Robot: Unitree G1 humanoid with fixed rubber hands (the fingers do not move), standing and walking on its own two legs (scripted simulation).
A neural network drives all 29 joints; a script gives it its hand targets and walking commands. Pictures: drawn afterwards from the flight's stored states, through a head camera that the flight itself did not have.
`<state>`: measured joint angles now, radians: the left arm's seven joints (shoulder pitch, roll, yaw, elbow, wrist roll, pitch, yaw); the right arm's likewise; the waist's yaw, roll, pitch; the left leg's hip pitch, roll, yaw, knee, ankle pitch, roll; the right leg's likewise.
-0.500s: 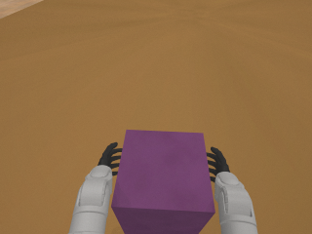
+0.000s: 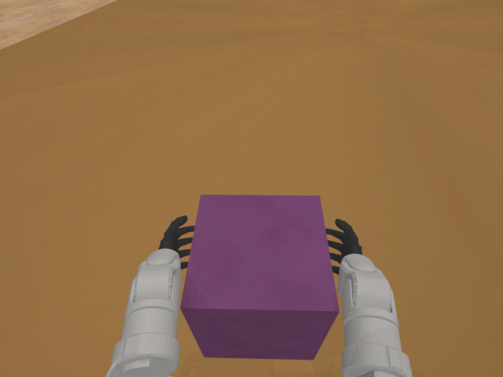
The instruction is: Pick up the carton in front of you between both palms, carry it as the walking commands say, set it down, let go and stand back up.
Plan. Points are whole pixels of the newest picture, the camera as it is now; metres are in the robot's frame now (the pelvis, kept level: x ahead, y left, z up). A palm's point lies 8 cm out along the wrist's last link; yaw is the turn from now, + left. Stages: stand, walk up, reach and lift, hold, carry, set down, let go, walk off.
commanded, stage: set down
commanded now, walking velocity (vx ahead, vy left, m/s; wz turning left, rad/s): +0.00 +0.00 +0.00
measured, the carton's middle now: (259, 280) +0.32 +0.00 -0.03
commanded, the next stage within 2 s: none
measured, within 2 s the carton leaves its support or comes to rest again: neither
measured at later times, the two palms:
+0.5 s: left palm (188, 284) +0.37 +0.16 -0.16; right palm (320, 296) +0.36 -0.14 -0.17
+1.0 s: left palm (200, 296) +0.42 +0.16 -0.31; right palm (311, 305) +0.40 -0.14 -0.31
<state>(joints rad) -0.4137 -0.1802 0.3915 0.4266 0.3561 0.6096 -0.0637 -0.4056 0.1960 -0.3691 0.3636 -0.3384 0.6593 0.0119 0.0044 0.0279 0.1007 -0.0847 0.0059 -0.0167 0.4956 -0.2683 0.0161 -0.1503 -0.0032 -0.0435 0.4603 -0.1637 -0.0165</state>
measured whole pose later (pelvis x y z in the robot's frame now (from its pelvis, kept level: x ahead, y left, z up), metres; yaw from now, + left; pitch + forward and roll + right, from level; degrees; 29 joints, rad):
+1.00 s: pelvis -0.04 +0.02 -0.22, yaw +1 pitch +45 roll +1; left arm -0.88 -0.04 0.44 0.66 0.21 0.24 0.02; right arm -0.84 0.08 -0.48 0.59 -0.24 0.25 -0.04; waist -0.01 0.01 -0.21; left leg -1.83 -0.05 0.00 1.59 -0.55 0.01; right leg -1.90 0.00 0.04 1.52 -0.41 0.03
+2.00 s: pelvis -0.06 +0.02 -0.39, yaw +1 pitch +46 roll -2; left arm -1.27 0.19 0.21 0.90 0.06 0.22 0.11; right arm -1.29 -0.14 -0.44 0.92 -0.06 0.20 -0.08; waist -0.08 -0.02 0.09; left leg -2.33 -0.09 -0.01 2.17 -0.65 0.00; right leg -2.39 0.03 0.05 2.07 -0.49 0.07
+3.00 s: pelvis -0.07 +0.01 -0.40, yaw +1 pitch +37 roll -2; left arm -1.39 0.38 0.06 1.13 -0.10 0.04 0.07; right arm -1.37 -0.32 -0.27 1.21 0.16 0.00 -0.10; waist -0.04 -0.04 0.36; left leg -2.22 -0.09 -0.04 2.25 -0.66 -0.03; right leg -2.29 0.03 0.01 2.14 -0.48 0.05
